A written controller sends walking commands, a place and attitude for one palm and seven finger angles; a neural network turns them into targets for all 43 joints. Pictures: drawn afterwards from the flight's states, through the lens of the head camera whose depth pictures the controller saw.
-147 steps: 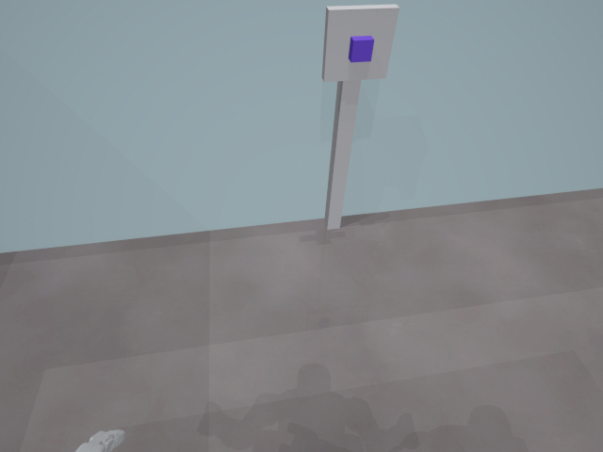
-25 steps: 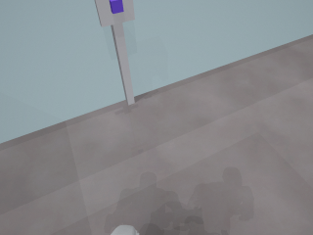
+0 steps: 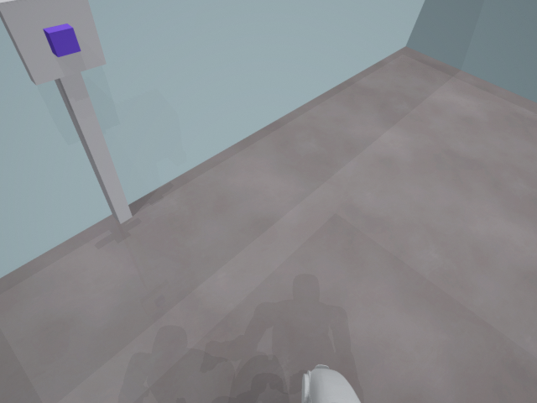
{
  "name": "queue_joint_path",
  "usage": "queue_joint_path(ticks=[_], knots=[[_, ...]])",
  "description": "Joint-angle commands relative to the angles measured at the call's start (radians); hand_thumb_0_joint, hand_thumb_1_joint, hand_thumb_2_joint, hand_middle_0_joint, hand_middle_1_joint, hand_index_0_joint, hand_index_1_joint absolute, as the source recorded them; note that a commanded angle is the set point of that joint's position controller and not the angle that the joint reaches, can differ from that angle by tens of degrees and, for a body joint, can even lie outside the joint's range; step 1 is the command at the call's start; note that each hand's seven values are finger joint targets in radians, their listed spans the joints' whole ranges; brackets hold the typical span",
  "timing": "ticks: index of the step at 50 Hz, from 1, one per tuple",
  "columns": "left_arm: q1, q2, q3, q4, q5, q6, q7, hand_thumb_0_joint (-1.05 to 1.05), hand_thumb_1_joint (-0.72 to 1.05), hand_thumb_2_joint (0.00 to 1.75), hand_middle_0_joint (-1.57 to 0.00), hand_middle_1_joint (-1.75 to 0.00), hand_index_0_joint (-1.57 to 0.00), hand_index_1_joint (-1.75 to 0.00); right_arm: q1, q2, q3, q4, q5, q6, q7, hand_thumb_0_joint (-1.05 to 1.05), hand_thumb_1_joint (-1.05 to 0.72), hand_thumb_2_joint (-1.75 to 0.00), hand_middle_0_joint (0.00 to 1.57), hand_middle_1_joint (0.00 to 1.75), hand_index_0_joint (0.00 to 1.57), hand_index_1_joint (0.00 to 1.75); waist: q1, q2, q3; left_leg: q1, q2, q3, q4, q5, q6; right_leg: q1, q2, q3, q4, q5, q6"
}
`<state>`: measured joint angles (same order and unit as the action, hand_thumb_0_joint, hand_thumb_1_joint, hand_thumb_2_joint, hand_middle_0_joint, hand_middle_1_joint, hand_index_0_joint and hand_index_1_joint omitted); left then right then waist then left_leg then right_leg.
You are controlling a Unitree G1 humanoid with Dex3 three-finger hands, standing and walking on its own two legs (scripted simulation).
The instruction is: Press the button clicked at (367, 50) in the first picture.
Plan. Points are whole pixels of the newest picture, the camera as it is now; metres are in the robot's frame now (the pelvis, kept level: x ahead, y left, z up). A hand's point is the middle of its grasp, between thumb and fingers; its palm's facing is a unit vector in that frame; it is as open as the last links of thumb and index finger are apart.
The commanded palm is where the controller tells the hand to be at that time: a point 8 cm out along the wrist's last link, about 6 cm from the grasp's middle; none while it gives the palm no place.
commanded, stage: walk to a spot facing it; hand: left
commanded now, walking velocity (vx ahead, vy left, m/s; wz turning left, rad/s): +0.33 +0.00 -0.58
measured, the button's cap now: (62, 39) +0.90 +0.59 +0.05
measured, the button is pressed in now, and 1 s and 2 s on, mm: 0 0 0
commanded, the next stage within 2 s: turn to face it in 1.12 s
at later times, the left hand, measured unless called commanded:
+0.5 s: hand (194, 310) +0.31 +0.15 -0.17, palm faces -0.20 -0.95 -0.22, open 7.3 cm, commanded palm none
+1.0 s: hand (249, 211) +0.57 +0.06 -0.17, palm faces -0.45 -0.88 -0.16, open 7.4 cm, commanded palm none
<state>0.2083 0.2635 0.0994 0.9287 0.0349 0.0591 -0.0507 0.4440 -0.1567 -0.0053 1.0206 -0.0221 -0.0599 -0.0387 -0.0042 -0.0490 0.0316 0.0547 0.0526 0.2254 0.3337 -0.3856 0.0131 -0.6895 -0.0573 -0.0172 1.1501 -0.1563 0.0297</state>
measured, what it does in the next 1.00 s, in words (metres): walks ahead, turning right: right foot, then left foot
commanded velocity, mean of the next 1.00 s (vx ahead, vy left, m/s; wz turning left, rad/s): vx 0.35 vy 0.00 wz -0.44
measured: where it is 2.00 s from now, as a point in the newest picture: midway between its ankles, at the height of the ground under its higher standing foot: (320, 300)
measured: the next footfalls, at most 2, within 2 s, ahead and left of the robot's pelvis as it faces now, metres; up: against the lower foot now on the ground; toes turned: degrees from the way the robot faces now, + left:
right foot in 0.18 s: +0.22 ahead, -0.12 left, +0.00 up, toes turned -15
left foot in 0.62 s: +0.41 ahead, +0.08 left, +0.00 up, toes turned -8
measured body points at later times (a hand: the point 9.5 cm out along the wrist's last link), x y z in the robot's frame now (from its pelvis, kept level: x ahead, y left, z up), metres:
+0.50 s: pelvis +0.21 -0.03 +0.00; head +0.22 -0.03 +0.45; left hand +0.32 +0.20 -0.15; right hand +0.24 -0.28 -0.14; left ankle +0.33 +0.11 -0.69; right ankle +0.18 -0.11 -0.74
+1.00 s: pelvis +0.42 -0.07 +0.00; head +0.45 -0.08 +0.44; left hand +0.60 +0.11 -0.16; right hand +0.26 -0.25 -0.15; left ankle +0.37 +0.09 -0.74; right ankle +0.46 -0.24 -0.69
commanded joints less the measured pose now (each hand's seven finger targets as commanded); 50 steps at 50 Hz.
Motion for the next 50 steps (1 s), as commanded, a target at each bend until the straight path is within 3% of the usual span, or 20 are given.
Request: queue_joint_path(ticks=[1,4,6,7,8,9,10,12,14,18,22,26,29,30,31,32,35,39,45,50], knots=[[-0.241,-0.035,-0.035,-0.129,-0.004,-0.044,-0.020,0.00,0.90,0.90,-0.20,-0.30,-0.20,-0.30,0.114,-0.148,-0.036,-0.007,-0.008,-0.026,-0.009,0.00,-0.90,-0.90,0.20,0.30,0.20,0.30,-0.061,0.179,0.155,0.064,0.252,-0.081,-0.081,0.686,0.068,-0.137,0.002,-0.108,-0.241,-0.021,-0.018],[-0.211,-0.027,-0.039,-0.114,-0.006,-0.058,-0.014,0.00,0.90,0.90,-0.20,-0.30,-0.20,-0.30,0.118,-0.177,-0.047,0.013,-0.006,-0.021,-0.006,0.00,-0.90,-0.90,0.20,0.30,0.20,0.30,-0.036,0.201,0.079,0.097,0.258,0.009,0.052,1.055,0.069,0.065,0.073,-0.183,-0.438,-0.087,-0.069],[-0.060,0.014,-0.025,-0.064,-0.005,-0.071,-0.003,0.00,0.90,0.90,-0.20,-0.30,-0.20,-0.30,0.083,-0.217,-0.061,0.008,0.003,-0.021,-0.002,0.00,-0.90,-0.90,0.20,0.30,0.20,0.30,0.034,0.219,-0.026,0.084,0.263,0.042,0.242,1.247,0.050,0.279,0.116,-0.196,-0.500,-0.096,-0.108],[0.055,0.045,-0.012,-0.026,0.000,-0.082,0.002,0.00,0.90,0.90,-0.20,-0.30,-0.20,-0.30,0.064,-0.224,-0.063,-0.001,0.008,-0.019,0.001,0.00,-0.90,-0.90,0.20,0.30,0.20,0.30,0.089,0.213,-0.091,-0.008,0.245,0.056,0.410,1.181,0.026,0.484,0.132,-0.199,-0.565,-0.061,-0.126],[0.199,0.113,0.006,0.017,0.003,-0.092,0.012,0.00,0.90,0.90,-0.20,-0.30,-0.20,-0.30,0.042,-0.209,-0.057,-0.018,0.020,-0.017,0.014,0.00,-0.90,-0.90,0.20,0.30,0.20,0.30,0.162,0.134,-0.181,-0.256,0.235,0.058,0.657,0.920,-0.007,0.810,0.041,-0.093,-0.610,0.033,-0.175],[0.297,0.212,0.026,0.036,-0.005,-0.098,0.028,0.00,0.90,0.90,-0.20,-0.30,-0.20,-0.30,0.051,-0.126,-0.043,-0.051,0.036,-0.020,0.019,0.00,-0.90,-0.90,0.20,0.30,0.20,0.30,0.174,-0.078,-0.292,-0.594,0.064,0.030,1.011,-0.053,-0.059,1.064,-0.276,0.392,-0.649,0.143,-0.317],[0.298,0.249,0.034,0.038,-0.032,-0.089,0.041,0.00,0.90,0.90,-0.20,-0.30,-0.20,-0.30,-0.035,-0.119,-0.047,-0.089,0.036,-0.025,0.011,0.00,-0.90,-0.90,0.20,0.30,0.20,0.30,0.171,-0.083,-0.325,-0.713,0.029,-0.122,1.191,-0.211,-0.045,1.060,-0.375,0.619,-0.766,0.179,-0.387],[0.149,0.186,0.017,0.000,-0.035,-0.090,0.049,0.00,0.90,0.90,-0.20,-0.30,-0.20,-0.30,-0.081,-0.131,-0.054,-0.093,0.018,-0.019,0.020,0.00,-0.90,-0.90,0.20,0.30,0.20,0.30,0.099,0.012,-0.126,-0.725,0.113,-0.210,1.148,-0.004,-0.036,0.755,-0.319,0.480,-0.871,-0.056,-0.322],[0.037,0.109,-0.009,-0.013,-0.027,-0.104,0.056,0.00,0.90,0.90,-0.20,-0.30,-0.20,-0.30,-0.093,-0.110,-0.054,-0.068,0.002,0.008,0.023,0.00,-0.90,-0.90,0.20,0.30,0.20,0.30,0.024,0.089,0.006,-0.605,0.152,-0.218,1.021,0.043,-0.042,0.440,-0.250,0.325,-0.918,-0.069,-0.263],[-0.020,0.084,-0.018,0.000,-0.007,-0.121,0.056,0.00,0.90,0.90,-0.20,-0.30,-0.20,-0.30,-0.002,-0.063,-0.054,-0.050,-0.003,0.042,0.032,0.00,-0.90,-0.90,0.20,0.30,0.20,0.30,-0.064,0.022,0.026,-0.510,0.136,-0.181,0.802,0.094,-0.068,0.253,-0.148,0.164,-0.946,-0.056,-0.227],[0.029,0.081,-0.016,0.014,-0.012,-0.124,0.045,0.00,0.90,0.90,-0.20,-0.30,-0.20,-0.30,-0.123,-0.071,-0.055,-0.095,-0.006,0.032,0.050,0.00,-0.90,-0.90,0.20,0.30,0.20,0.30,-0.026,-0.077,0.040,-0.526,0.113,-0.153,0.566,0.200,-0.078,0.293,-0.096,0.154,-0.944,-0.145,-0.215],[0.096,0.096,-0.009,0.027,-0.009,-0.121,0.045,0.00,0.90,0.90,-0.20,-0.30,-0.20,-0.30,-0.246,-0.077,-0.055,-0.137,-0.005,0.004,0.056,0.00,-0.90,-0.90,0.20,0.30,0.20,0.30,0.030,-0.093,0.029,-0.505,0.066,-0.133,0.367,0.149,-0.068,0.427,-0.121,0.216,-0.880,-0.090,-0.214],[0.095,0.095,-0.004,0.025,-0.015,-0.115,0.049,0.00,0.90,0.90,-0.20,-0.30,-0.20,-0.30,-0.185,-0.106,-0.065,-0.115,-0.004,-0.015,0.046,0.00,-0.90,-0.90,0.20,0.30,0.20,0.30,-0.007,-0.020,-0.017,-0.293,0.034,-0.106,0.168,0.176,-0.064,0.425,-0.105,0.207,-0.743,-0.005,-0.181],[0.091,0.067,-0.006,0.017,-0.020,-0.114,0.047,0.00,0.90,0.90,-0.20,-0.30,-0.20,-0.30,-0.085,-0.157,-0.077,-0.079,-0.008,-0.023,0.035,0.00,-0.90,-0.90,0.20,0.30,0.20,0.30,-0.052,0.081,-0.071,-0.074,0.081,-0.169,0.100,0.173,-0.043,0.318,-0.044,0.162,-0.561,0.026,-0.144],[0.120,0.000,-0.016,0.002,-0.029,-0.114,0.037,0.00,0.90,0.90,-0.20,-0.30,-0.20,-0.30,0.040,-0.269,-0.104,-0.053,-0.024,-0.028,0.028,0.00,-0.90,-0.90,0.20,0.30,0.20,0.30,-0.090,0.331,-0.169,0.145,0.345,-0.481,0.032,0.149,0.043,0.107,0.079,0.026,-0.256,-0.196,-0.085],[0.074,-0.002,-0.023,-0.021,-0.019,-0.123,0.037,0.00,0.90,0.90,-0.20,-0.30,-0.20,-0.30,0.097,-0.293,-0.104,-0.044,-0.020,-0.015,0.027,0.00,-0.90,-0.90,0.20,0.30,0.20,0.30,-0.110,0.361,-0.144,0.141,0.489,-0.631,-0.068,0.112,0.118,-0.009,0.089,0.001,-0.029,-0.421,-0.066],[-0.003,0.016,-0.001,-0.005,-0.005,-0.111,0.024,0.00,0.90,0.90,-0.20,-0.30,-0.20,-0.30,-0.036,-0.162,-0.067,-0.062,-0.013,-0.022,0.018,0.00,-0.90,-0.90,0.20,0.30,0.20,0.30,-0.067,0.159,0.018,-0.076,0.407,-0.442,-0.111,0.170,0.090,-0.047,-0.027,0.044,0.122,-0.223,-0.051],[0.059,-0.041,-0.004,0.016,0.000,-0.067,0.012,0.00,0.90,0.90,-0.20,-0.30,-0.20,-0.30,-0.097,-0.119,-0.059,-0.053,-0.005,-0.034,0.013,0.00,-0.90,-0.90,0.20,0.30,0.20,0.30,0.005,0.156,0.044,-0.186,0.315,-0.156,-0.129,0.255,0.049,0.013,-0.056,0.012,0.101,-0.077,-0.024],[-0.060,-0.067,-0.011,-0.032,0.001,-0.049,-0.004,0.00,0.90,0.90,-0.20,-0.30,-0.20,-0.30,-0.045,-0.128,-0.068,-0.021,-0.004,-0.031,0.013,0.00,-0.90,-0.90,0.20,0.30,0.20,0.30,-0.012,0.196,0.103,-0.117,0.287,0.001,-0.148,0.344,0.064,-0.043,-0.074,-0.069,-0.170,0.020,-0.005],[-0.123,-0.060,-0.014,-0.050,-0.003,-0.067,-0.005,0.00,0.90,0.90,-0.20,-0.30,-0.20,-0.30,-0.006,-0.166,-0.082,0.003,-0.011,-0.018,0.017,0.00,-0.90,-0.90,0.20,0.30,0.20,0.30,-0.030,0.205,0.090,-0.018,0.315,0.077,-0.028,0.604,0.056,0.095,-0.007,-0.148,-0.449,-0.038,-0.052]])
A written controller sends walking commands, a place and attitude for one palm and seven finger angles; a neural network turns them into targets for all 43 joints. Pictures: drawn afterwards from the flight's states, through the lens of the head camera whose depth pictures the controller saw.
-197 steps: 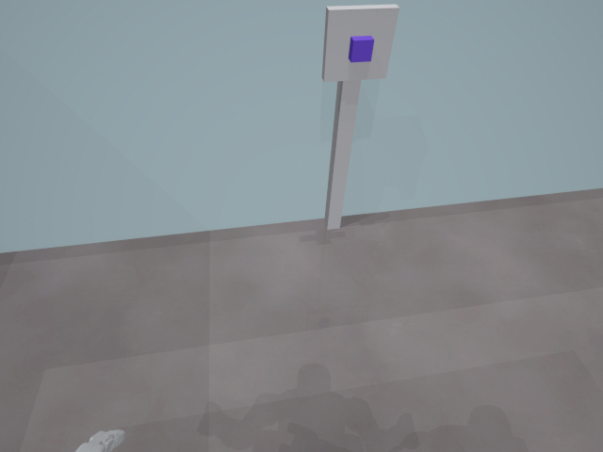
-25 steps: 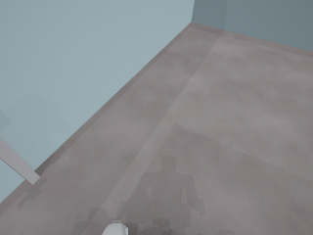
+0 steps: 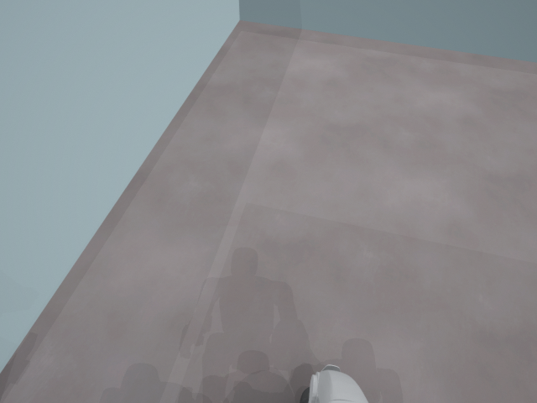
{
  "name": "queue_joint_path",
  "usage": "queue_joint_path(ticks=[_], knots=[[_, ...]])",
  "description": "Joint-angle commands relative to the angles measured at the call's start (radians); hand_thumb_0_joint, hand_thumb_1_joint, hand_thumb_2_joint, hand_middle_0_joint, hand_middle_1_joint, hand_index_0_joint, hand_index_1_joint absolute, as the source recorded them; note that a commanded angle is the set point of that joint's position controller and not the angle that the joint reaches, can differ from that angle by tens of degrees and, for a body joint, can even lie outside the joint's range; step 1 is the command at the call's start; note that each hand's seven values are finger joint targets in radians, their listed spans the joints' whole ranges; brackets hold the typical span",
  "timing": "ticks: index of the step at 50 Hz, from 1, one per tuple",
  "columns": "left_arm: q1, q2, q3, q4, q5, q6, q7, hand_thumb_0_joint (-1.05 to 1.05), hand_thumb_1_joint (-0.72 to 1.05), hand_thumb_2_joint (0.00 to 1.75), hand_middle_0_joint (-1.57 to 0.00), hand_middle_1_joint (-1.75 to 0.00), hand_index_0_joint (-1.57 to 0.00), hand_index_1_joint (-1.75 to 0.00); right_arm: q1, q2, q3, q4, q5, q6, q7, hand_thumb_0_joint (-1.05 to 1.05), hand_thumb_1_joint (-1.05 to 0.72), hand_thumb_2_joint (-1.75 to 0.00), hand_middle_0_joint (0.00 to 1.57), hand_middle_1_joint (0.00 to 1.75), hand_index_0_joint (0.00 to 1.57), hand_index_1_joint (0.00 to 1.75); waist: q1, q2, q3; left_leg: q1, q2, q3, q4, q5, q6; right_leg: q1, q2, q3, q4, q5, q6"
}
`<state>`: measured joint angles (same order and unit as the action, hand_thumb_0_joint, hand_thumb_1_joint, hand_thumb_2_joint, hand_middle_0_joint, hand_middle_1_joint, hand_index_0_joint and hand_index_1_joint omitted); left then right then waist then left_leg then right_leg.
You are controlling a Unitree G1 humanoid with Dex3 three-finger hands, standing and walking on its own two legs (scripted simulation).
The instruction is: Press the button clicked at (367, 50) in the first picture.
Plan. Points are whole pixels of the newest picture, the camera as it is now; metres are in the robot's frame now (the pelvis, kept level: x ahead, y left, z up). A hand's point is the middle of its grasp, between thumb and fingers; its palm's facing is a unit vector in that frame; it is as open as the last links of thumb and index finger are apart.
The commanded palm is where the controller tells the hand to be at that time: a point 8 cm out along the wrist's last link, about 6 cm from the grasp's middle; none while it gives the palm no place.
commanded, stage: walk to a spot facing it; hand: left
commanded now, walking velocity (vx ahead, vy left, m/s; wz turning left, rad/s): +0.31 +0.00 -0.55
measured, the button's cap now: out of the picture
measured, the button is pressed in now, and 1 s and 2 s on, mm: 0 0 0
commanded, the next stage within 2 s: turn to face it in 0.12 s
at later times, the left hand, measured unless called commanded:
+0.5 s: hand (204, 323) +0.27 +0.13 -0.16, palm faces +0.01 -0.98 -0.20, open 7.3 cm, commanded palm none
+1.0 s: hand (187, 301) +0.31 +0.17 -0.15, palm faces +0.24 -0.93 -0.27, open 7.4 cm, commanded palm none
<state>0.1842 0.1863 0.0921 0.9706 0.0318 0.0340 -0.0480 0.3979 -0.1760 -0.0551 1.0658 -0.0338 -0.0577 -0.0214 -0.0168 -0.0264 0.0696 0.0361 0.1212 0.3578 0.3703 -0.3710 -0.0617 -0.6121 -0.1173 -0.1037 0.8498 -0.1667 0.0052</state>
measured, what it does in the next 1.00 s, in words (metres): walks ahead: right foot, then left foot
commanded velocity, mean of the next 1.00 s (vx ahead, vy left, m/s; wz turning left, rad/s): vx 0.05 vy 0.00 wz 0.42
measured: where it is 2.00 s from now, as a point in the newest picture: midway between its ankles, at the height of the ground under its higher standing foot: (292, 400)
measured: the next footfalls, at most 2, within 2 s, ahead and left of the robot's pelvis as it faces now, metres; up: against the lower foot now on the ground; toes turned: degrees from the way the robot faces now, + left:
right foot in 0.10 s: +0.21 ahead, -0.12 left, +0.00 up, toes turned -12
left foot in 0.58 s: +0.32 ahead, +0.07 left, +0.00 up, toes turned +10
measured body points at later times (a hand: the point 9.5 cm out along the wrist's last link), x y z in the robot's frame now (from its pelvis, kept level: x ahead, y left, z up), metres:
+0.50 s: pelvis +0.20 -0.05 +0.00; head +0.20 -0.05 +0.45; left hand +0.27 +0.18 -0.15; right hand +0.26 -0.28 -0.15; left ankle +0.28 +0.08 -0.70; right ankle +0.17 -0.12 -0.73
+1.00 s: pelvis +0.24 -0.06 +0.00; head +0.28 -0.06 +0.45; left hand +0.30 +0.22 -0.13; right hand +0.34 -0.29 -0.15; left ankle +0.28 +0.06 -0.73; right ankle +0.27 -0.20 -0.71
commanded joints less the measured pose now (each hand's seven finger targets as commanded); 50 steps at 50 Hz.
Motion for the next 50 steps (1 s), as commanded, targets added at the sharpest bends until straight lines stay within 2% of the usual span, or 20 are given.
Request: queue_joint_path(ticks=[1,3,4,5,6,7,10,13,14,20,25,28,29,30,31,34,36,38,45,50], knots=[[-0.054,0.033,-0.003,-0.081,0.000,-0.047,-0.005,0.00,0.90,0.90,-0.20,-0.30,-0.20,-0.30,0.028,-0.168,-0.040,-0.045,0.003,-0.019,0.001,0.00,-0.90,-0.90,0.20,0.30,0.20,0.30,0.007,0.181,0.014,0.021,0.254,-0.035,0.015,0.734,0.125,0.093,0.081,-0.078,-0.168,-0.060,-0.046],[0.152,0.081,0.011,-0.020,0.005,-0.060,0.004,0.00,0.90,0.90,-0.20,-0.30,-0.20,-0.30,-0.011,-0.203,-0.045,-0.061,0.009,-0.013,0.005,0.00,-0.90,-0.90,0.20,0.30,0.20,0.30,0.109,0.145,-0.112,-0.037,0.223,0.012,0.319,0.907,0.086,0.392,0.155,-0.128,-0.249,-0.036,-0.080],[0.296,0.162,0.034,0.020,0.008,-0.074,0.011,0.00,0.90,0.90,-0.20,-0.30,-0.20,-0.30,-0.027,-0.186,-0.040,-0.078,0.019,-0.012,0.016,0.00,-0.90,-0.90,0.20,0.30,0.20,0.30,0.185,0.032,-0.214,-0.211,0.183,0.007,0.578,0.718,0.047,0.663,0.087,-0.030,-0.299,0.041,-0.105],[0.363,0.288,0.062,0.034,0.005,-0.087,0.027,0.00,0.90,0.90,-0.20,-0.30,-0.20,-0.30,0.018,-0.097,-0.021,-0.112,0.033,-0.014,0.020,0.00,-0.90,-0.90,0.20,0.30,0.20,0.30,0.183,-0.235,-0.339,-0.571,0.011,-0.064,0.894,-0.129,-0.004,0.939,-0.211,0.457,-0.360,0.166,-0.213],[0.368,0.341,0.068,0.041,-0.026,-0.076,0.039,0.00,0.90,0.90,-0.20,-0.30,-0.20,-0.30,-0.054,-0.097,-0.015,-0.145,0.037,-0.010,0.010,0.00,-0.90,-0.90,0.20,0.30,0.20,0.30,0.176,-0.252,-0.368,-0.677,-0.031,-0.229,1.068,-0.252,0.006,0.936,-0.311,0.675,-0.489,0.287,-0.272],[0.286,0.318,0.065,0.018,-0.027,-0.073,0.046,0.00,0.90,0.90,-0.20,-0.30,-0.20,-0.30,-0.075,-0.105,-0.022,-0.140,0.039,-0.006,0.008,0.00,-0.90,-0.90,0.20,0.30,0.20,0.30,0.140,-0.175,-0.297,-0.675,0.018,-0.310,1.111,-0.149,0.018,0.824,-0.304,0.598,-0.524,0.174,-0.270],[0.096,0.174,0.012,-0.026,-0.023,-0.087,0.054,0.00,0.90,0.90,-0.20,-0.30,-0.20,-0.30,-0.123,-0.091,-0.016,-0.111,0.012,0.009,0.007,0.00,-0.90,-0.90,0.20,0.30,0.20,0.30,0.050,0.013,-0.093,-0.586,0.080,-0.338,0.975,0.035,0.017,0.427,-0.190,0.365,-0.553,0.212,-0.197],[0.032,0.130,-0.011,-0.015,-0.008,-0.103,0.065,0.00,0.90,0.90,-0.20,-0.30,-0.20,-0.30,0.020,-0.038,-0.001,-0.050,0.007,0.044,0.008,0.00,-0.90,-0.90,0.20,0.30,0.20,0.30,-0.040,-0.017,-0.100,-0.494,0.057,-0.324,0.836,0.062,0.011,0.321,-0.134,0.186,-0.560,0.359,-0.173],[0.029,0.115,-0.017,-0.014,-0.010,-0.105,0.067,0.00,0.90,0.90,-0.20,-0.30,-0.20,-0.30,0.038,-0.029,0.004,-0.040,0.007,0.051,0.008,0.00,-0.90,-0.90,0.20,0.30,0.20,0.30,-0.049,-0.024,-0.107,-0.488,0.050,-0.317,0.785,0.072,0.006,0.319,-0.120,0.142,-0.556,0.395,-0.171],[0.056,0.079,-0.040,0.016,-0.016,-0.098,0.067,0.00,0.90,0.90,-0.20,-0.30,-0.20,-0.30,-0.094,-0.016,0.014,-0.064,0.020,0.056,0.016,0.00,-0.90,-0.90,0.20,0.30,0.20,0.30,-0.010,-0.099,-0.053,-0.496,0.011,-0.293,0.508,0.151,0.002,0.398,-0.116,0.040,-0.559,0.436,-0.138],[0.098,0.120,-0.018,0.017,-0.009,-0.070,0.082,0.00,0.90,0.90,-0.20,-0.30,-0.20,-0.30,-0.210,-0.035,0.006,-0.112,0.015,0.057,0.025,0.00,-0.90,-0.90,0.20,0.30,0.20,0.30,0.038,-0.074,-0.005,-0.496,-0.004,-0.259,0.364,0.089,0.020,0.492,-0.199,0.041,-0.479,0.445,-0.139],[0.094,0.140,-0.006,0.005,-0.014,-0.057,0.084,0.00,0.90,0.90,-0.20,-0.30,-0.20,-0.30,-0.117,-0.081,-0.008,-0.106,0.009,0.061,0.027,0.00,-0.90,-0.90,0.20,0.30,0.20,0.30,-0.009,0.017,-0.060,-0.326,-0.031,-0.264,0.195,0.219,0.046,0.479,-0.178,-0.025,-0.259,0.420,-0.083],[0.108,0.124,-0.003,-0.012,-0.023,-0.051,0.081,0.00,0.90,0.90,-0.20,-0.30,-0.20,-0.30,-0.043,-0.138,-0.023,-0.099,0.001,0.055,0.026,0.00,-0.90,-0.90,0.20,0.30,0.20,0.30,-0.036,0.174,-0.117,-0.190,0.065,-0.418,0.103,0.519,0.110,0.362,-0.095,-0.078,-0.069,0.240,-0.019],[0.118,0.075,-0.013,-0.046,-0.036,-0.049,0.077,0.00,0.90,0.90,-0.20,-0.30,-0.20,-0.30,0.003,-0.220,-0.038,-0.102,0.001,0.052,0.022,0.00,-0.90,-0.90,0.20,0.30,0.20,0.30,-0.036,0.407,-0.142,-0.062,0.291,-0.707,0.039,0.971,0.259,0.139,0.049,-0.101,0.178,-0.386,0.056],[0.063,0.099,-0.017,-0.075,-0.024,-0.041,0.083,0.00,0.90,0.90,-0.20,-0.30,-0.20,-0.30,0.016,-0.233,-0.036,-0.090,0.011,0.063,0.015,0.00,-0.90,-0.90,0.20,0.30,0.20,0.30,-0.049,0.285,-0.162,-0.106,0.331,-0.727,0.010,0.878,0.322,0.132,0.059,0.026,0.306,-0.536,0.051],[-0.003,0.095,-0.003,-0.076,-0.014,-0.033,0.072,0.00,0.90,0.90,-0.20,-0.30,-0.20,-0.30,-0.106,-0.184,-0.031,-0.137,0.010,0.057,-0.001,0.00,-0.90,-0.90,0.20,0.30,0.20,0.30,-0.017,0.138,-0.138,-0.157,0.217,-0.650,-0.018,0.585,0.264,0.041,0.013,0.098,0.351,-0.338,0.059],[0.026,0.089,-0.002,-0.070,-0.015,-0.024,0.069,0.00,0.90,0.90,-0.20,-0.30,-0.20,-0.30,-0.151,-0.184,-0.031,-0.154,0.011,0.053,0.000,0.00,-0.90,-0.90,0.20,0.30,0.20,0.30,0.001,0.125,-0.161,-0.184,0.162,-0.572,-0.024,0.530,0.235,0.086,0.019,0.098,0.302,-0.277,0.064],[0.022,0.084,0.000,-0.071,-0.017,-0.017,0.067,0.00,0.90,0.90,-0.20,-0.30,-0.20,-0.30,-0.155,-0.191,-0.037,-0.162,0.013,0.053,0.001,0.00,-0.90,-0.90,0.20,0.30,0.20,0.30,-0.001,0.113,-0.168,-0.198,0.140,-0.567,-0.035,0.496,0.233,0.109,0.027,0.090,0.244,-0.258,0.071],[-0.029,0.078,0.000,-0.120,-0.019,-0.008,0.070,0.00,0.90,0.90,-0.20,-0.30,-0.20,-0.30,-0.152,-0.225,-0.065,-0.168,0.007,0.070,0.012,0.00,-0.90,-0.90,0.20,0.30,0.20,0.30,-0.021,0.165,-0.144,-0.238,0.115,-0.645,-0.037,0.368,0.239,0.167,0.062,0.079,0.029,-0.277,0.079],[0.053,0.101,0.002,-0.121,-0.027,-0.016,0.074,0.00,0.90,0.90,-0.20,-0.30,-0.20,-0.30,-0.214,-0.236,-0.078,-0.204,0.010,0.086,0.020,0.00,-0.90,-0.90,0.20,0.30,0.20,0.30,0.022,0.199,-0.147,-0.356,0.056,-0.680,0.023,0.332,0.195,0.379,0.102,0.061,-0.262,-0.174,0.065]])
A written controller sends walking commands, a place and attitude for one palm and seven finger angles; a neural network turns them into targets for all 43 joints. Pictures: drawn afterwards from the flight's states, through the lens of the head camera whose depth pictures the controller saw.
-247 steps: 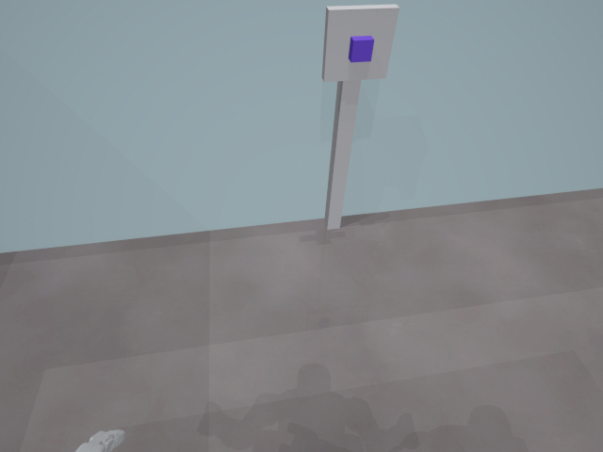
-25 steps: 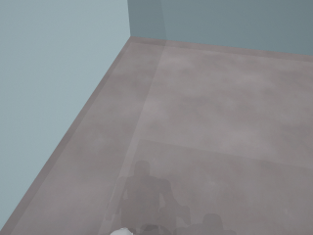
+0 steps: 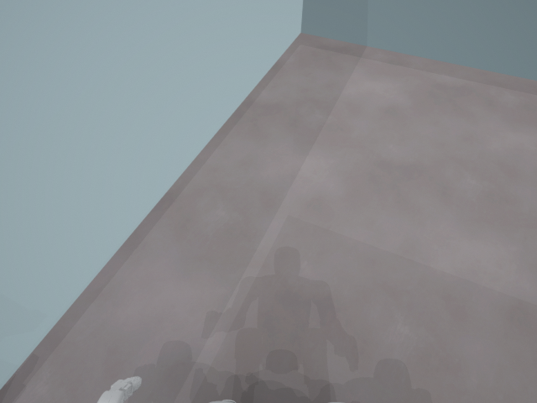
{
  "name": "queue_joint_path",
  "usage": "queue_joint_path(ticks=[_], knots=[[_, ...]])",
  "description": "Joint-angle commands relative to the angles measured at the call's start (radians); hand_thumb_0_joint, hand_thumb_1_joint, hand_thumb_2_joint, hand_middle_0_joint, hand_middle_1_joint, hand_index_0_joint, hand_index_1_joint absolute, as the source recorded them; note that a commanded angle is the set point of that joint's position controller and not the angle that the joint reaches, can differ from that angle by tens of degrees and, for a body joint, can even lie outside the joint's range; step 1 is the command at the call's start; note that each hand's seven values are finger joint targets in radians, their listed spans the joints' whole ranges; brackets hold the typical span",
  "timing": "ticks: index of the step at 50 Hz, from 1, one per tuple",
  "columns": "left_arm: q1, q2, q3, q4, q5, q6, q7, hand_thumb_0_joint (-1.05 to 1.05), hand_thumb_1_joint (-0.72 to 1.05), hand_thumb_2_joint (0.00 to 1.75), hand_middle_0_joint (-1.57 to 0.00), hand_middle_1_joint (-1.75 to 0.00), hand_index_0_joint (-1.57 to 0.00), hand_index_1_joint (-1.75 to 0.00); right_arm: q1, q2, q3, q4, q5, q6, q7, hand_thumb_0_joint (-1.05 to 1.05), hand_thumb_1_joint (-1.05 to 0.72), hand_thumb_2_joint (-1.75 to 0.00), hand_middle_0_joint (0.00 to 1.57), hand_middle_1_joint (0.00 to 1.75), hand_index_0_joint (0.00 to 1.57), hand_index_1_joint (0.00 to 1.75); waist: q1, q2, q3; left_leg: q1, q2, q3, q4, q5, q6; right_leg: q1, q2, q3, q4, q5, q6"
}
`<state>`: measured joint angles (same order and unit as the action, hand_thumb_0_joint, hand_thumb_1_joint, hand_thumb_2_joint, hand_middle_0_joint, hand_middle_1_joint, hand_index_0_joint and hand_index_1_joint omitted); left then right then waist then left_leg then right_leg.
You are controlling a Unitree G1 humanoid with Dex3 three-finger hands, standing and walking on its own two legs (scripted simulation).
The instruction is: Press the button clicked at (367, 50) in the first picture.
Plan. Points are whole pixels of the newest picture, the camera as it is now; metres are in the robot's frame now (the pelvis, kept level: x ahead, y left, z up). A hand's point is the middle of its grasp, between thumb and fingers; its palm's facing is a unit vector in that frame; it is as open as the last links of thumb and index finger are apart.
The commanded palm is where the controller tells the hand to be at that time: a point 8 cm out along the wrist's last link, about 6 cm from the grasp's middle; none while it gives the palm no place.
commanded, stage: turn to face it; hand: left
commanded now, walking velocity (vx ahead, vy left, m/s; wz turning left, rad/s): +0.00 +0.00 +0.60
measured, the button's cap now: out of the picture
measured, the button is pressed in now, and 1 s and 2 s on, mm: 0 0 0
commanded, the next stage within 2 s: take the last steps up to it in 1.82 s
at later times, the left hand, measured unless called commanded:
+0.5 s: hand out of the picture -0.05 +0.20 -0.18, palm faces +0.38 -0.89 -0.25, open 7.4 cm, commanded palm none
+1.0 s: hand out of the picture -0.02 +0.19 -0.13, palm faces +0.59 -0.75 -0.30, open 7.4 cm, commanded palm none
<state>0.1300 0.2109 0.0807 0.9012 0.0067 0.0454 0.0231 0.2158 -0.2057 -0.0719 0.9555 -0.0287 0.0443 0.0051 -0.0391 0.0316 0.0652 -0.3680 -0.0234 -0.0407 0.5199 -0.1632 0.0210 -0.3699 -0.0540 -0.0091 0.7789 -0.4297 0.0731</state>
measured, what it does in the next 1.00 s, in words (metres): steps on the spot, turning left: right foot, then left foot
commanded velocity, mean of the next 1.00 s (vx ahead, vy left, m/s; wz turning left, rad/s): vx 0.00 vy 0.00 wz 0.60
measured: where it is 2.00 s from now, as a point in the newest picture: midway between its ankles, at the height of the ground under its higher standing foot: outside the picture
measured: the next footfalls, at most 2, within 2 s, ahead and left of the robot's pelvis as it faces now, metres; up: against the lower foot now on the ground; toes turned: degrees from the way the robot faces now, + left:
right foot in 0.06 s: +0.04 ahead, -0.15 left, +0.00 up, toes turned +0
left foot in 0.50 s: -0.03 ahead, +0.11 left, +0.00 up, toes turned +27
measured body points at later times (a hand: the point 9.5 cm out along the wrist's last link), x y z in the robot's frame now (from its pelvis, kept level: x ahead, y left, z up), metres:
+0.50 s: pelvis -0.02 -0.01 -0.01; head +0.03 +0.01 +0.44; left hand -0.07 +0.24 -0.16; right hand +0.17 -0.23 -0.14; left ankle -0.07 +0.09 -0.74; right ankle +0.00 -0.15 -0.73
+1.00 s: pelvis +0.00 -0.04 +0.00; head +0.04 -0.06 +0.45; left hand -0.06 +0.23 -0.11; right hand +0.21 -0.22 -0.16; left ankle -0.09 +0.06 -0.67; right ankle +0.06 -0.12 -0.73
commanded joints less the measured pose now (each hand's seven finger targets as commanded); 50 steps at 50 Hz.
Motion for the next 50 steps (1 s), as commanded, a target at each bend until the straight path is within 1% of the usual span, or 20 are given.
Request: queue_joint_path(ticks=[1,2,3,4,6,9,18,22,23,24,25,26,31,38,43,44,45,46,48,50], knots=[[0.150,0.095,0.019,-0.045,-0.001,-0.033,0.007,0.00,0.90,0.90,-0.20,-0.30,-0.20,-0.30,-0.050,-0.194,-0.063,-0.105,0.010,-0.013,-0.003,0.00,-0.90,-0.90,0.20,0.30,0.20,0.30,0.069,0.104,-0.144,-0.038,0.165,-0.260,-0.079,0.046,0.074,0.253,0.018,-0.031,-0.331,0.174,-0.011],[0.180,0.165,0.032,-0.048,0.013,-0.042,0.013,0.00,0.90,0.90,-0.20,-0.30,-0.20,-0.30,-0.042,-0.137,-0.058,-0.118,0.018,-0.009,0.003,0.00,-0.90,-0.90,0.20,0.30,0.20,0.30,0.086,-0.092,-0.150,-0.197,0.069,-0.165,0.082,-0.123,0.004,0.382,-0.147,0.121,-0.492,0.095,-0.062],[0.166,0.272,0.047,-0.066,0.027,-0.044,0.018,0.00,0.90,0.90,-0.20,-0.30,-0.20,-0.30,-0.052,-0.073,-0.045,-0.152,0.016,-0.010,0.003,0.00,-0.90,-0.90,0.20,0.30,0.20,0.30,0.096,-0.377,-0.109,-0.350,-0.063,0.021,0.358,-0.383,-0.076,0.358,-0.429,0.417,-0.578,0.107,-0.173],[0.118,0.256,0.036,-0.087,0.016,-0.037,0.022,0.00,0.90,0.90,-0.20,-0.30,-0.20,-0.30,-0.078,-0.135,-0.056,-0.153,0.003,-0.007,0.003,0.00,-0.90,-0.90,0.20,0.30,0.20,0.30,0.085,-0.277,-0.080,-0.288,0.007,-0.027,0.538,-0.401,-0.058,0.190,-0.467,0.357,-0.571,0.129,-0.215],[-0.016,0.179,0.018,-0.112,0.015,-0.045,0.018,0.00,0.90,0.90,-0.20,-0.30,-0.20,-0.30,-0.040,-0.127,-0.059,-0.109,-0.002,0.013,0.015,0.00,-0.90,-0.90,0.20,0.30,0.20,0.30,0.011,-0.234,0.006,-0.248,0.043,-0.022,0.687,-0.266,-0.066,0.057,-0.335,0.204,-0.570,0.093,-0.169],[-0.016,0.138,0.001,-0.113,0.016,-0.053,0.012,0.00,0.90,0.90,-0.20,-0.30,-0.20,-0.30,0.006,-0.107,-0.049,-0.086,0.002,0.014,0.026,0.00,-0.90,-0.90,0.20,0.30,0.20,0.30,-0.008,-0.200,0.013,-0.250,0.056,0.035,0.713,-0.172,-0.092,0.131,-0.250,-0.005,-0.481,0.343,-0.140],[0.149,0.207,0.018,-0.055,0.026,-0.044,0.007,0.00,0.90,0.90,-0.20,-0.30,-0.20,-0.30,-0.155,-0.102,-0.020,-0.141,0.014,0.006,0.029,0.00,-0.90,-0.90,0.20,0.30,0.20,0.30,0.092,-0.248,-0.061,-0.131,0.070,0.136,0.323,-0.277,-0.099,0.311,-0.326,-0.081,-0.384,0.596,-0.182],[0.137,0.229,0.031,-0.049,0.020,-0.035,0.002,0.00,0.90,0.90,-0.20,-0.30,-0.20,-0.30,-0.085,-0.119,-0.018,-0.131,0.016,-0.011,0.023,0.00,-0.90,-0.90,0.20,0.30,0.20,0.30,0.063,-0.255,-0.134,0.038,0.049,0.177,0.061,-0.174,-0.071,0.314,-0.322,-0.149,-0.249,0.649,-0.137],[0.130,0.220,0.030,-0.047,0.012,-0.032,-0.001,0.00,0.90,0.90,-0.20,-0.30,-0.20,-0.30,-0.036,-0.151,-0.024,-0.120,0.014,-0.018,0.023,0.00,-0.90,-0.90,0.20,0.30,0.20,0.30,0.034,-0.181,-0.161,0.168,0.055,0.152,-0.073,-0.049,-0.059,0.244,-0.301,-0.177,-0.142,0.597,-0.097],[0.132,0.182,0.027,-0.070,0.004,-0.027,-0.006,0.00,0.90,0.90,-0.20,-0.30,-0.20,-0.30,0.041,-0.245,-0.049,-0.107,0.009,-0.030,0.017,0.00,-0.90,-0.90,0.20,0.30,0.20,0.30,-0.015,0.042,-0.224,0.378,0.209,-0.059,-0.142,0.191,0.013,0.032,-0.219,-0.213,0.064,0.352,-0.029],[0.069,0.111,0.003,-0.125,0.002,-0.026,-0.012,0.00,0.90,0.90,-0.20,-0.30,-0.20,-0.30,0.107,-0.349,-0.075,-0.095,0.014,-0.031,0.008,0.00,-0.90,-0.90,0.20,0.30,0.20,0.30,-0.058,0.305,-0.214,0.469,0.450,-0.362,-0.146,0.633,0.154,-0.248,-0.091,-0.179,0.264,-0.251,0.040],[0.012,0.136,0.003,-0.136,0.011,-0.014,-0.006,0.00,0.90,0.90,-0.20,-0.30,-0.20,-0.30,0.151,-0.342,-0.072,-0.064,0.016,-0.023,0.003,0.00,-0.90,-0.90,0.20,0.30,0.20,0.30,-0.070,0.180,-0.216,0.432,0.474,-0.301,-0.116,0.653,0.212,-0.247,-0.098,-0.069,0.360,-0.244,0.020],[0.049,0.132,0.015,-0.079,0.007,-0.013,-0.016,0.00,0.90,0.90,-0.20,-0.30,-0.20,-0.30,-0.057,-0.232,-0.034,-0.120,0.009,-0.035,-0.017,0.00,-0.90,-0.90,0.20,0.30,0.20,0.30,0.019,0.142,-0.120,0.257,0.260,-0.136,-0.127,0.465,0.127,-0.194,-0.072,-0.018,0.364,-0.001,0.029],[0.010,0.115,0.005,-0.110,0.003,-0.015,-0.011,0.00,0.90,0.90,-0.20,-0.30,-0.20,-0.30,-0.037,-0.243,-0.045,-0.117,0.003,-0.024,-0.011,0.00,-0.90,-0.90,0.20,0.30,0.20,0.30,0.004,0.106,-0.108,0.203,0.242,-0.239,-0.136,0.315,0.149,-0.077,-0.011,-0.020,0.086,-0.012,0.025],[0.121,0.134,0.011,-0.096,-0.003,-0.035,-0.003,0.00,0.90,0.90,-0.20,-0.30,-0.20,-0.30,-0.093,-0.230,-0.051,-0.139,0.010,-0.016,-0.006,0.00,-0.90,-0.90,0.20,0.30,0.20,0.30,0.069,0.100,-0.130,0.042,0.174,-0.276,-0.020,0.267,0.089,0.215,0.023,-0.034,-0.281,0.189,0.008],[0.165,0.183,0.021,-0.091,0.005,-0.047,0.003,0.00,0.90,0.90,-0.20,-0.30,-0.20,-0.30,-0.081,-0.184,-0.045,-0.147,0.019,-0.018,-0.002,0.00,-0.90,-0.90,0.20,0.30,0.20,0.30,0.090,-0.035,-0.154,-0.083,0.104,-0.224,0.101,0.073,0.031,0.366,-0.096,0.074,-0.433,0.234,-0.017],[0.172,0.289,0.041,-0.097,0.024,-0.055,0.012,0.00,0.90,0.90,-0.20,-0.30,-0.20,-0.30,-0.058,-0.103,-0.031,-0.171,0.022,-0.019,0.001,0.00,-0.90,-0.90,0.20,0.30,0.20,0.30,0.092,-0.371,-0.152,-0.274,-0.062,-0.018,0.374,-0.381,-0.063,0.440,-0.400,0.376,-0.506,0.340,-0.129],[0.167,0.291,0.031,-0.106,0.013,-0.047,0.014,0.00,0.90,0.90,-0.20,-0.30,-0.20,-0.30,-0.082,-0.162,-0.044,-0.174,0.010,-0.012,-0.002,0.00,-0.90,-0.90,0.20,0.30,0.20,0.30,0.097,-0.301,-0.137,-0.242,-0.017,-0.052,0.560,-0.454,-0.059,0.292,-0.466,0.372,-0.503,0.385,-0.203],[0.034,0.211,0.022,-0.132,0.013,-0.045,0.017,0.00,0.90,0.90,-0.20,-0.30,-0.20,-0.30,-0.063,-0.164,-0.053,-0.136,0.009,0.006,0.010,0.00,-0.90,-0.90,0.20,0.30,0.20,0.30,0.038,-0.239,-0.058,-0.217,0.032,-0.056,0.707,-0.327,-0.057,0.157,-0.367,0.238,-0.525,0.219,-0.187],[-0.018,0.162,-0.001,-0.144,0.013,-0.050,0.009,0.00,0.90,0.90,-0.20,-0.30,-0.20,-0.30,-0.023,-0.145,-0.045,-0.101,0.004,0.012,0.025,0.00,-0.90,-0.90,0.20,0.30,0.20,0.30,0.005,-0.197,-0.014,-0.215,0.048,-0.008,0.753,-0.208,-0.080,0.140,-0.269,0.062,-0.486,0.288,-0.152]])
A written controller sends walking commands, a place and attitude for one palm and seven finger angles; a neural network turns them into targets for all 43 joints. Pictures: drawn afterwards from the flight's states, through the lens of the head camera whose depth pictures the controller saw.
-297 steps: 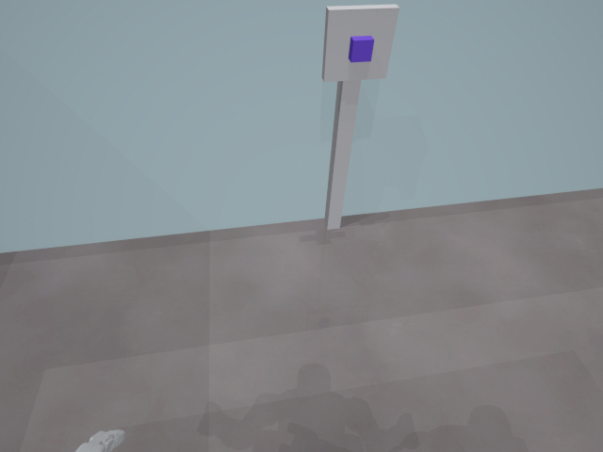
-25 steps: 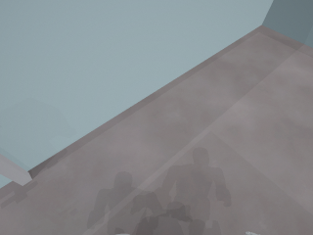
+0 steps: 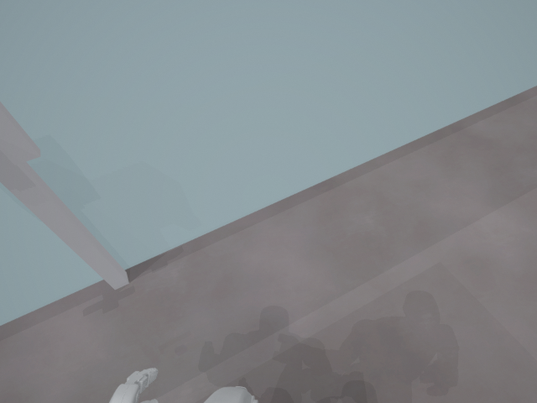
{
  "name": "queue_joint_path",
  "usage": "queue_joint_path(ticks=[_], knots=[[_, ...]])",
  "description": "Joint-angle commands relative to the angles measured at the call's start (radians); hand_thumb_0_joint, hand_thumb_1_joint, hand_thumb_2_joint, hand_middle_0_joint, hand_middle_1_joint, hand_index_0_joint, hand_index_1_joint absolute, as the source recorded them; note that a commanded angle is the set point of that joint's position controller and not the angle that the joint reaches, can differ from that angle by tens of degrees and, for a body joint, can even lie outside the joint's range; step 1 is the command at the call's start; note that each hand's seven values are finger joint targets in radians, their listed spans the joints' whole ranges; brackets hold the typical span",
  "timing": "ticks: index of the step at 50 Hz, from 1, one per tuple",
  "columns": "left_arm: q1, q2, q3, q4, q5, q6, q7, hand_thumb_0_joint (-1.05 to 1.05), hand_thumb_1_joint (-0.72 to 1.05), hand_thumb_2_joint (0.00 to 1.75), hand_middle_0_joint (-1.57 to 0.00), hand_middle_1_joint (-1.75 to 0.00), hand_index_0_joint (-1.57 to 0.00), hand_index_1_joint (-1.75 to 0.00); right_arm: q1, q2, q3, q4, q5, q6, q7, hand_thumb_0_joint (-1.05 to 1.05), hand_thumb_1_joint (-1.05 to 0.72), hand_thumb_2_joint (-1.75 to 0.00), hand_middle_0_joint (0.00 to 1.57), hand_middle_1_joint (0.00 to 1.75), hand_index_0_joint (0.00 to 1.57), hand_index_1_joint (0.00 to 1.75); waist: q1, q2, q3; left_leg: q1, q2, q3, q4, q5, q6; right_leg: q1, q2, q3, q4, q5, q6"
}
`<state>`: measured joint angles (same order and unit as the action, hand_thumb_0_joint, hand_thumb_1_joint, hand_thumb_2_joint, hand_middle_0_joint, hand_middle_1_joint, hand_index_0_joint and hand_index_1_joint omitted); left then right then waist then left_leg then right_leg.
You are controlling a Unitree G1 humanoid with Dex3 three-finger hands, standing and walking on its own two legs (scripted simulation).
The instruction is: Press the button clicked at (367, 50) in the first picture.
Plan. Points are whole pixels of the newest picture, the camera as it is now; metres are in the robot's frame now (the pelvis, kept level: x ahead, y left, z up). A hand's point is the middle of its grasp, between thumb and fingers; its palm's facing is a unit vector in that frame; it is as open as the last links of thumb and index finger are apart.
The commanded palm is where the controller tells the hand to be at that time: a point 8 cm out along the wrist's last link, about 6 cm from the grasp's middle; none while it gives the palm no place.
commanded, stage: turn to face it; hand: left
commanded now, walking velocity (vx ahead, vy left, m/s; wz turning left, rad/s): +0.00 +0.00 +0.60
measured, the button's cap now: out of the picture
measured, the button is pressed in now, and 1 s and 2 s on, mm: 0 0 0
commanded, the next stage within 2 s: take the last steps up to it in 0.82 s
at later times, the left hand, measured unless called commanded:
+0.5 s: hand out of the picture -0.03 +0.27 -0.18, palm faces +0.33 -0.91 -0.26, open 7.4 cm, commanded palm none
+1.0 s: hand out of the picture -0.01 +0.19 -0.14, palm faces +0.46 -0.85 -0.27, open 7.4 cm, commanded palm none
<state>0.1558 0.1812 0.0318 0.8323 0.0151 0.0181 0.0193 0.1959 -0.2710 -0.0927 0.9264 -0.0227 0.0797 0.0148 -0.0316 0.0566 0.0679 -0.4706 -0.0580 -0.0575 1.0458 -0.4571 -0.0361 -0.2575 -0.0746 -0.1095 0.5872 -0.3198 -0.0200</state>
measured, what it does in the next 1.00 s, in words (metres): steps on the spot, turning left: left foot, then right foot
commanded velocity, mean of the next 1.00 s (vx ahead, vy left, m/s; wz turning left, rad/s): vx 0.03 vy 0.01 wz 0.36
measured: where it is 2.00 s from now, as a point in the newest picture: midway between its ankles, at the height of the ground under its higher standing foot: outside the picture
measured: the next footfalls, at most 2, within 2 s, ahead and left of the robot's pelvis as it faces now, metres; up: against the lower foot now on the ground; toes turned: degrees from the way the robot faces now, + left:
left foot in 0.36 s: +0.01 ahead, +0.15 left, +0.00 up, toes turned +20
right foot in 0.84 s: +0.08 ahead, -0.07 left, +0.00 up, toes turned +18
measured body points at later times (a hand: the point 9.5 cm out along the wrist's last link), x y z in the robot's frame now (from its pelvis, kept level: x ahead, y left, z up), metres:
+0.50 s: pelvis +0.00 +0.05 +0.00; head +0.03 +0.08 +0.44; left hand -0.05 +0.32 -0.16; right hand +0.18 -0.17 -0.12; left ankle -0.03 +0.14 -0.73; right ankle +0.00 -0.10 -0.66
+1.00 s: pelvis +0.00 -0.01 +0.01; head +0.02 -0.04 +0.46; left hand -0.04 +0.24 -0.12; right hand +0.13 -0.22 -0.16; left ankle -0.09 +0.12 -0.65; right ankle +0.04 -0.08 -0.73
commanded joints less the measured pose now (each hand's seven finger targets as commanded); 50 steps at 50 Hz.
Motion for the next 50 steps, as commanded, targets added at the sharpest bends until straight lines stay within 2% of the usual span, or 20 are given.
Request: queue_joint_path(ticks=[1,6,13,16,17,18,19,20,21,23,25,30,37,40,41,42,43,44,47,50], knots=[[-0.026,0.185,0.045,-0.071,0.004,-0.026,0.012,0.00,0.90,0.90,-0.20,-0.30,-0.20,-0.30,0.007,-0.068,-0.021,-0.066,-0.001,-0.021,0.018,0.00,-0.90,-0.90,0.20,0.30,0.20,0.30,0.000,-0.219,-0.024,-0.117,0.080,0.024,0.219,0.109,-0.030,0.054,-0.234,0.115,-0.283,0.220,-0.051],[0.083,0.206,0.051,-0.028,0.008,-0.025,0.015,0.00,0.90,0.90,-0.20,-0.30,-0.20,-0.30,-0.066,-0.061,-0.011,-0.074,0.003,-0.015,0.019,0.00,-0.90,-0.90,0.20,0.30,0.20,0.30,0.051,-0.238,-0.040,-0.114,0.104,0.073,0.075,0.083,-0.055,0.165,-0.269,0.052,-0.265,0.351,-0.076],[0.121,0.255,0.073,0.006,0.019,-0.011,0.010,0.00,0.90,0.90,-0.20,-0.30,-0.20,-0.30,-0.112,-0.035,0.011,-0.098,0.013,-0.036,0.019,0.00,-0.90,-0.90,0.20,0.30,0.20,0.30,0.083,-0.295,-0.079,0.050,0.098,0.166,-0.273,0.011,-0.025,0.180,-0.318,-0.014,-0.167,0.487,-0.087],[0.113,0.254,0.078,0.014,0.007,-0.005,0.004,0.00,0.90,0.90,-0.20,-0.30,-0.20,-0.30,-0.020,-0.066,0.006,-0.079,0.009,-0.053,0.013,0.00,-0.90,-0.90,0.20,0.30,0.20,0.30,0.033,-0.222,-0.147,0.236,0.082,0.181,-0.550,0.207,-0.001,0.146,-0.285,-0.084,0.001,0.485,-0.019],[0.113,0.230,0.073,0.006,-0.003,-0.002,0.000,0.00,0.90,0.90,-0.20,-0.30,-0.20,-0.30,0.054,-0.131,-0.011,-0.061,0.005,-0.064,0.011,0.00,-0.90,-0.90,0.20,0.30,0.20,0.30,-0.013,-0.067,-0.204,0.435,0.157,0.075,-0.643,0.407,0.037,-0.002,-0.239,-0.110,0.179,0.357,0.034],[0.074,0.154,0.053,-0.042,-0.008,-0.002,-0.008,0.00,0.90,0.90,-0.20,-0.30,-0.20,-0.30,0.127,-0.250,-0.040,-0.056,0.004,-0.071,0.004,0.00,-0.90,-0.90,0.20,0.30,0.20,0.30,-0.056,0.264,-0.217,0.587,0.438,-0.291,-0.667,0.821,0.158,-0.312,-0.087,-0.110,0.410,-0.271,0.116],[0.018,0.151,0.043,-0.063,0.000,0.010,0.001,0.00,0.90,0.90,-0.20,-0.30,-0.20,-0.30,0.182,-0.271,-0.041,-0.029,0.012,-0.063,-0.007,0.00,-0.90,-0.90,0.20,0.30,0.20,0.30,-0.073,0.208,-0.238,0.555,0.508,-0.308,-0.651,1.004,0.251,-0.337,-0.068,0.014,0.518,-0.382,0.110],[0.005,0.152,0.047,-0.062,0.002,0.013,0.001,0.00,0.90,0.90,-0.20,-0.30,-0.20,-0.30,0.158,-0.242,-0.032,-0.030,0.007,-0.064,-0.015,0.00,-0.90,-0.90,0.20,0.30,0.20,0.30,-0.056,0.126,-0.193,0.507,0.485,-0.234,-0.645,0.969,0.265,-0.341,-0.083,0.044,0.567,-0.322,0.099],[0.001,0.139,0.051,-0.036,0.003,0.016,0.005,0.00,0.90,0.90,-0.20,-0.30,-0.20,-0.30,0.108,-0.206,-0.022,-0.035,0.004,-0.069,-0.026,0.00,-0.90,-0.90,0.20,0.30,0.20,0.30,-0.042,0.207,-0.164,0.467,0.416,-0.204,-0.646,0.947,0.236,-0.351,-0.082,0.062,0.587,-0.267,0.106],[0.032,0.162,0.055,0.006,0.001,0.016,-0.006,0.00,0.90,0.90,-0.20,-0.30,-0.20,-0.30,0.007,-0.147,0.001,-0.065,0.005,-0.072,-0.033,0.00,-0.90,-0.90,0.20,0.30,0.20,0.30,0.004,0.153,-0.120,0.392,0.331,-0.111,-0.658,0.868,0.193,-0.318,-0.073,0.083,0.611,-0.137,0.110],[0.066,0.155,0.054,0.028,0.000,0.018,-0.009,0.00,0.90,0.90,-0.20,-0.30,-0.20,-0.30,-0.009,-0.139,0.006,-0.071,0.006,-0.078,-0.034,0.00,-0.90,-0.90,0.20,0.30,0.20,0.30,0.022,0.083,-0.114,0.380,0.302,-0.082,-0.674,0.844,0.182,-0.291,-0.056,0.077,0.595,-0.083,0.115],[0.043,0.137,0.047,0.027,-0.001,0.024,-0.003,0.00,0.90,0.90,-0.20,-0.30,-0.20,-0.30,0.024,-0.129,0.007,-0.055,0.004,-0.076,-0.033,0.00,-0.90,-0.90,0.20,0.30,0.20,0.30,0.013,0.041,-0.095,0.363,0.303,-0.128,-0.711,0.719,0.206,-0.247,-0.035,0.081,0.457,-0.078,0.120],[0.031,0.105,0.035,0.018,-0.007,0.011,0.004,0.00,0.90,0.90,-0.20,-0.30,-0.20,-0.30,0.017,-0.123,0.001,-0.041,-0.005,-0.062,-0.030,0.00,-0.90,-0.90,0.20,0.30,0.20,0.30,0.011,0.093,-0.087,0.297,0.293,-0.201,-0.679,0.645,0.211,-0.088,0.022,0.059,0.150,-0.108,0.096],[0.120,0.114,0.039,0.048,-0.010,-0.006,0.009,0.00,0.90,0.90,-0.20,-0.30,-0.20,-0.30,-0.004,-0.107,0.002,-0.036,0.005,-0.062,-0.027,0.00,-0.90,-0.90,0.20,0.30,0.20,0.30,0.058,0.051,-0.120,0.209,0.242,-0.179,-0.599,0.563,0.155,0.108,0.027,0.047,-0.120,0.105,0.087],[0.145,0.150,0.045,0.057,-0.003,-0.019,0.013,0.00,0.90,0.90,-0.20,-0.30,-0.20,-0.30,0.011,-0.069,0.006,-0.033,0.013,-0.064,-0.023,0.00,-0.90,-0.90,0.20,0.30,0.20,0.30,0.065,-0.040,-0.140,0.130,0.181,-0.135,-0.511,0.422,0.099,0.219,-0.048,0.124,-0.236,0.183,0.071],[0.162,0.240,0.060,0.061,0.012,-0.031,0.021,0.00,0.90,0.90,-0.20,-0.30,-0.20,-0.30,0.025,0.002,0.019,-0.051,0.021,-0.065,-0.018,0.00,-0.90,-0.90,0.20,0.30,0.20,0.30,0.064,-0.314,-0.141,-0.037,0.036,0.019,-0.321,0.082,0.021,0.298,-0.290,0.373,-0.289,0.323,-0.013],[0.165,0.276,0.061,0.044,0.008,-0.026,0.019,0.00,0.90,0.90,-0.20,-0.30,-0.20,-0.30,-0.005,-0.028,0.009,-0.071,0.015,-0.050,-0.022,0.00,-0.90,-0.90,0.20,0.30,0.20,0.30,0.078,-0.324,-0.110,-0.022,0.026,0.006,-0.137,-0.139,0.009,0.152,-0.419,0.430,-0.309,0.428,-0.117],[0.116,0.236,0.060,0.042,0.006,-0.026,0.022,0.00,0.90,0.90,-0.20,-0.30,-0.20,-0.30,-0.001,-0.043,0.000,-0.051,0.009,-0.034,-0.023,0.00,-0.90,-0.90,0.20,0.30,0.20,0.30,0.060,-0.277,-0.093,-0.006,0.053,-0.040,-0.020,-0.108,0.016,0.072,-0.376,0.364,-0.325,0.314,-0.146],[0.034,0.164,0.041,0.034,0.001,-0.026,0.015,0.00,0.90,0.90,-0.20,-0.30,-0.20,-0.30,0.049,-0.025,-0.002,0.018,0.000,-0.023,-0.009,0.00,-0.90,-0.90,0.20,0.30,0.20,0.30,0.017,-0.195,0.005,-0.044,0.073,-0.008,0.134,0.069,0.003,0.010,-0.237,0.221,-0.354,0.092,-0.084],[0.113,0.141,0.040,0.066,0.002,-0.047,0.012,0.00,0.90,0.90,-0.20,-0.30,-0.20,-0.30,0.063,-0.017,0.001,0.034,-0.009,-0.032,0.003,0.00,-0.90,-0.90,0.20,0.30,0.20,0.30,0.040,-0.195,-0.006,-0.095,0.097,0.019,0.118,0.158,-0.016,0.101,-0.224,0.202,-0.396,-0.022,-0.056]])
